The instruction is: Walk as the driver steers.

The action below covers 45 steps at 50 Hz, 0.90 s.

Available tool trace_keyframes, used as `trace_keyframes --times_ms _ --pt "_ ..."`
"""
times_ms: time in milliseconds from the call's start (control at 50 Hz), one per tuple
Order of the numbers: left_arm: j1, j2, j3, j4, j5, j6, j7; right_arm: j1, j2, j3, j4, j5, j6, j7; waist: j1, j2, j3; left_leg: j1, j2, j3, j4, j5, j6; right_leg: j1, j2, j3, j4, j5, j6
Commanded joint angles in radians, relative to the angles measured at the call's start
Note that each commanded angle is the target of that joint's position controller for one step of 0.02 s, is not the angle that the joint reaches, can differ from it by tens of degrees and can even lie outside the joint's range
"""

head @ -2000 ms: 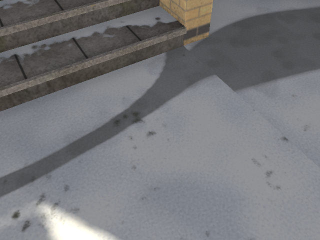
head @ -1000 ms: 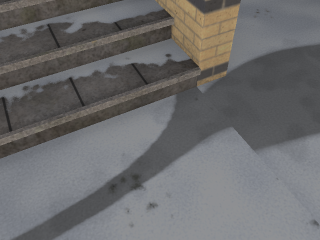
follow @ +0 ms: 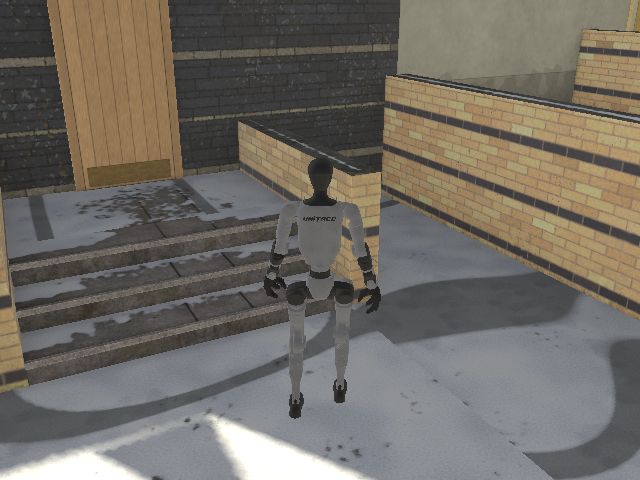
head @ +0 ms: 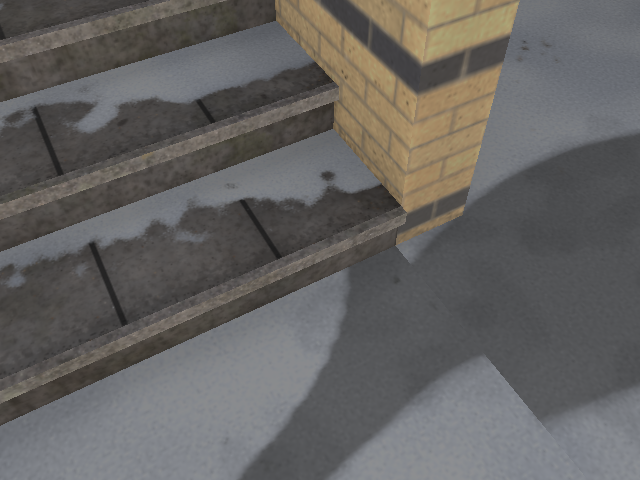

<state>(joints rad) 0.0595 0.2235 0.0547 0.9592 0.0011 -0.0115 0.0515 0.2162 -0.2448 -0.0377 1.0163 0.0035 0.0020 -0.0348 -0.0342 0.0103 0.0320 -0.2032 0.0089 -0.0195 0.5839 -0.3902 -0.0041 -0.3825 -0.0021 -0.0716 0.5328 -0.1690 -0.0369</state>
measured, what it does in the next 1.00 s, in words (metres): walks ahead: right foot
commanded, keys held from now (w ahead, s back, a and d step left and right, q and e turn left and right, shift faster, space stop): q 0.28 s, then no key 0.08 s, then w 0.64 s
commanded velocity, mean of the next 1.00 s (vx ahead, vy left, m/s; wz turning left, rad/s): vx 0.22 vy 0.00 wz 0.23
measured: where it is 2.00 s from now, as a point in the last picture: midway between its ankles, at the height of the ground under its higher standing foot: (280, 471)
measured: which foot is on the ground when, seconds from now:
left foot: down 0.00-0.86, up 0.88-1.00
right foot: down 0.00-0.20, up 0.22-0.82, down 0.84-1.00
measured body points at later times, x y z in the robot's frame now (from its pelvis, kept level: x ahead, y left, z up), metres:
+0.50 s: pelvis -0.03 +0.07 +0.02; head -0.02 +0.10 +0.47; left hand +0.04 +0.38 -0.11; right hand +0.10 -0.19 -0.09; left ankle -0.05 +0.13 -0.73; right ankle +0.05 -0.10 -0.67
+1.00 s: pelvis +0.16 +0.02 +0.02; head +0.18 +0.01 +0.47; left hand +0.16 +0.30 -0.11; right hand +0.25 -0.23 -0.13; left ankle +0.08 +0.15 -0.66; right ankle +0.17 -0.06 -0.73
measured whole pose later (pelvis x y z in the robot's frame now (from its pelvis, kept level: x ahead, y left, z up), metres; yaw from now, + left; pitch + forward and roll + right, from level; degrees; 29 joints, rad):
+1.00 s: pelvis +0.16 +0.02 +0.02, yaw +13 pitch +1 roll +0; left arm 0.24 0.24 0.05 0.97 0.03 -0.07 -0.02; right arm 0.30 -0.28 -0.07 0.95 -0.04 -0.05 0.03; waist -0.02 0.05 0.02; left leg -0.42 0.03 -0.02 1.03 -0.29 0.06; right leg -0.16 0.04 -0.05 0.35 -0.20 -0.05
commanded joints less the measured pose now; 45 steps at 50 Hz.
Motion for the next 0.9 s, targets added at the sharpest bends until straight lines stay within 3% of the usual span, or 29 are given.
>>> trace_keyframes --times_ms 20,60,80,120,160,180,200,220,240,260,280,300,320,360,380,440,540,640,760,780,800,820,840,860,880,900 --pt "0.100 0.186 0.052 -0.031 0.001 0.014 0.028 0.007 -0.090 -0.024 -0.074 0.004 0.005 -0.006 0.043 -0.105 -0.199 -0.209 -0.009 0.017 0.123 0.126 0.012 0.372 -0.283 0.255 -0.086 0.484 -0.189" --pt "0.071 0.196 0.053 -0.055 0.010 0.018 0.039 0.010 -0.095 -0.033 -0.087 0.002 0.029 -0.005 0.055 -0.176 -0.191 -0.234 -0.002 0.033 0.388 -0.225 -0.004 0.298 -0.407 0.341 -0.176 0.416 -0.262" --pt "0.048 0.205 0.055 -0.066 0.015 0.014 0.041 -0.002 -0.100 -0.037 -0.100 0.007 0.041 -0.004 0.055 -0.152 -0.166 -0.252 0.032 0.008 0.472 -0.284 -0.008 0.247 -0.426 0.339 -0.220 0.326 -0.269" --pt "-0.097 0.220 0.059 -0.096 -0.002 0.006 0.042 0.051 -0.091 -0.040 -0.099 0.013 0.056 -0.003 -0.022 -0.136 -0.118 -0.135 0.085 -0.014 0.327 -0.180 0.009 0.086 -0.347 0.213 -0.260 0.131 -0.177" --pt "-0.146 0.217 0.060 -0.091 -0.024 0.018 0.031 0.137 -0.095 -0.052 -0.069 0.001 0.057 0.007 -0.071 -0.135 -0.113 0.019 0.033 0.075 0.108 0.059 0.033 0.010 -0.271 0.074 -0.218 0.057 -0.110" --pt "-0.132 0.196 0.058 -0.079 -0.033 0.028 0.023 0.170 -0.102 -0.062 -0.057 -0.007 0.059 0.016 -0.080 -0.103 -0.102 0.069 -0.007 0.101 0.008 0.121 0.056 -0.018 -0.240 0.016 -0.144 -0.034 -0.071" --pt "-0.078 0.150 0.051 -0.056 -0.032 0.039 0.015 0.184 -0.120 -0.071 -0.062 -0.012 0.058 0.024 -0.075 0.008 -0.066 0.123 0.016 0.010 -0.109 0.147 0.102 -0.117 -0.182 -0.058 0.021 -0.177 -0.005" --pt "-0.036 0.095 0.037 -0.071 -0.004 0.051 0.007 0.147 -0.238 -0.090 -0.122 -0.014 0.052 0.013 -0.028 0.306 -0.013 0.120 0.302 -0.439 -0.281 0.266 0.224 -0.343 -0.051 -0.124 0.345 -0.455 0.093" --pt "-0.172 0.115 0.044 -0.141 0.001 0.040 0.011 0.120 -0.286 -0.081 -0.164 -0.061 0.023 0.019 -0.046 0.277 -0.012 -0.052 0.382 -0.607 -0.375 0.259 0.354 -0.345 0.017 0.080 0.501 -0.512 0.080" --pt "-0.187 0.149 0.053 -0.153 -0.011 0.035 0.015 0.049 -0.277 -0.085 -0.183 -0.069 -0.005 0.017 -0.011 0.188 0.012 -0.074 0.332 -0.541 -0.390 0.129 0.319 -0.344 -0.001 0.131 0.563 -0.410 0.058" --pt "-0.146 0.188 0.066 -0.133 -0.010 0.029 0.019 -0.017 -0.264 -0.085 -0.199 -0.038 -0.020 0.010 0.028 0.144 0.028 -0.064 0.271 -0.447 -0.375 0.069 0.241 -0.347 -0.021 0.145 0.556 -0.289 0.045" --pt "-0.097 0.202 0.074 -0.096 0.002 0.029 0.026 -0.070 -0.228 -0.075 -0.214 -0.017 -0.023 0.005 0.048 0.104 0.012 -0.044 0.237 -0.380 -0.350 0.070 0.187 -0.330 -0.034 0.142 0.561 -0.219 0.047" --pt "-0.063 0.200 0.076 -0.075 0.010 0.028 0.027 -0.083 -0.194 -0.064 -0.221 -0.009 -0.026 0.003 0.052 0.106 -0.005 -0.037 0.214 -0.329 -0.335 0.156 0.169 -0.302 -0.034 0.136 0.570 -0.165 0.057" --pt "-0.039 0.172 0.072 -0.062 0.001 0.022 0.020 -0.033 -0.138 -0.045 -0.209 -0.011 -0.030 -0.002 0.048 0.094 -0.060 0.027 0.193 -0.269 -0.312 0.314 0.170 -0.256 -0.033 0.135 0.565 -0.106 0.069" --pt "-0.028 0.157 0.068 -0.056 -0.003 0.016 0.015 0.012 -0.121 -0.040 -0.193 -0.007 -0.033 -0.003 0.038 0.088 -0.089 0.084 0.183 -0.258 -0.325 0.241 0.174 -0.257 -0.041 0.134 0.517 -0.070 0.071" --pt "-0.091 0.160 0.063 -0.072 -0.013 -0.007 -0.005 0.091 -0.156 -0.049 -0.154 0.004 -0.041 -0.006 -0.012 0.134 -0.043 0.204 0.210 -0.339 -0.423 -0.055 0.189 -0.336 -0.054 0.130 0.345 -0.019 0.077" --pt "-0.117 0.158 0.054 -0.076 -0.017 -0.051 -0.034 0.101 -0.193 -0.062 -0.133 0.002 -0.056 -0.003 -0.042 0.120 -0.005 0.246 0.233 -0.334 -0.466 -0.023 0.208 -0.304 -0.063 0.113 0.161 -0.008 0.072" --pt "-0.125 0.147 0.041 -0.078 -0.024 -0.080 -0.050 0.112 -0.196 -0.071 -0.124 0.007 -0.064 0.006 -0.055 0.107 0.023 0.227 0.234 -0.310 -0.470 0.006 0.227 -0.272 -0.067 0.095 0.075 -0.009 0.054" --pt "-0.132 0.151 0.024 -0.085 -0.033 -0.104 -0.072 0.122 -0.205 -0.080 -0.122 0.016 -0.060 0.021 -0.040 0.105 0.028 0.152 0.231 -0.266 -0.425 0.103 0.222 -0.114 -0.047 0.050 -0.020 -0.014 0.019" --pt "-0.091 0.102 0.007 -0.097 0.063 -0.065 -0.089 0.157 -0.168 -0.066 -0.095 -0.053 -0.066 0.039 -0.026 0.130 -0.005 0.137 0.186 -0.225 -0.397 0.188 0.201 -0.015 -0.011 -0.009 -0.016 -0.036 0.019" --pt "-0.031 0.105 0.010 -0.086 0.066 -0.051 -0.093 0.145 -0.163 -0.067 -0.089 -0.051 -0.067 0.045 0.013 0.133 -0.005 0.088 0.172 -0.197 -0.345 0.259 0.180 0.087 0.002 -0.023 -0.055 -0.021 0.006" --pt "0.073 0.133 0.021 -0.059 0.060 -0.050 -0.085 0.135 -0.165 -0.065 -0.089 -0.041 -0.070 0.046 0.066 0.092 -0.036 0.027 0.142 -0.163 -0.243 0.373 0.156 0.246 0.021 -0.021 -0.099 -0.030 -0.007" --pt "0.228 0.195 0.040 -0.019 0.061 -0.059 -0.071 0.120 -0.144 -0.057 -0.095 -0.034 -0.075 0.046 0.138 -0.003 -0.105 -0.065 0.079 -0.091 -0.029 0.411 0.123 0.442 -0.062 0.086 -0.149 -0.088 -0.036" --pt "0.388 0.335 0.067 0.000 0.071 -0.063 -0.055 0.099 -0.066 -0.034 -0.149 -0.022 -0.082 0.048 0.181 -0.265 -0.196 -0.310 -0.038 0.017 0.300 0.119 0.070 0.642 -0.334 0.469 -0.274 -0.298 -0.111" --pt "0.380 0.367 0.075 0.021 0.041 -0.055 -0.054 0.122 -0.120 -0.049 -0.144 -0.035 -0.079 0.042 0.144 -0.278 -0.172 -0.458 -0.106 -0.038 0.479 -0.160 0.078 0.597 -0.413 0.734 -0.371 -0.392 -0.177" --pt "0.278 0.288 0.056 -0.010 0.028 -0.051 -0.060 0.111 -0.151 -0.055 -0.128 -0.041 -0.074 0.043 0.096 -0.147 -0.066 -0.501 -0.019 -0.099 0.560 -0.085 0.104 0.503 -0.377 0.619 -0.350 -0.483 -0.176"
Keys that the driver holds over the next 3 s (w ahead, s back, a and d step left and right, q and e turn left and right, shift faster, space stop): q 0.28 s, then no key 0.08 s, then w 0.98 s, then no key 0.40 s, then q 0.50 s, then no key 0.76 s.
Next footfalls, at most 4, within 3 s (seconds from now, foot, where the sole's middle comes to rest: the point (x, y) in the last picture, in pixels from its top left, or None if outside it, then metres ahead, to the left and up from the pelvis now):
0.84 right None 0.21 -0.05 -0.77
1.32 left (231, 479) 0.48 0.20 -0.77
1.74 right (317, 425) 0.59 0.02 -0.77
2.24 left None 0.48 0.27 -0.77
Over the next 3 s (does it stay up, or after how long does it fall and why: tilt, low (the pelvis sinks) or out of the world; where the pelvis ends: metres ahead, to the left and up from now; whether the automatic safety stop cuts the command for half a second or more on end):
stays up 0.48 0.16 0.01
